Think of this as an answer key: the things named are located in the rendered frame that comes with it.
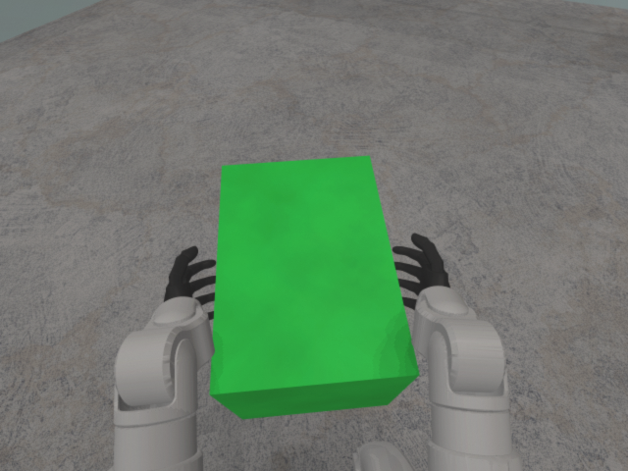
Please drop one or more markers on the carton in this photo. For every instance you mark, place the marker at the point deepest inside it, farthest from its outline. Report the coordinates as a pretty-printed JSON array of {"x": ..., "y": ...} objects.
[{"x": 308, "y": 313}]

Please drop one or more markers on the robot right hand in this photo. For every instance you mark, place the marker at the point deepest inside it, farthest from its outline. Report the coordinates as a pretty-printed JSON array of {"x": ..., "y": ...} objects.
[{"x": 432, "y": 272}]

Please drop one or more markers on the right robot forearm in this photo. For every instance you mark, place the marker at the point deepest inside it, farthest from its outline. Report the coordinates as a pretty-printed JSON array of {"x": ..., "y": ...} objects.
[{"x": 468, "y": 385}]

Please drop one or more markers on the right robot thigh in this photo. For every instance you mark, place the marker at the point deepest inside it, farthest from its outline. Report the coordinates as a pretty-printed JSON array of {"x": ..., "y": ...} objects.
[{"x": 380, "y": 456}]

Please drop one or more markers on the left robot forearm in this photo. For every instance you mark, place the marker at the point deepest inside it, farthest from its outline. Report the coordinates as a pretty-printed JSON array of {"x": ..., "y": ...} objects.
[{"x": 155, "y": 396}]

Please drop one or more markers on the robot left hand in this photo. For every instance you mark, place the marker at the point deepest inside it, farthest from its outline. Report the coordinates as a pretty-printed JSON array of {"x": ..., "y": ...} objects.
[{"x": 180, "y": 275}]

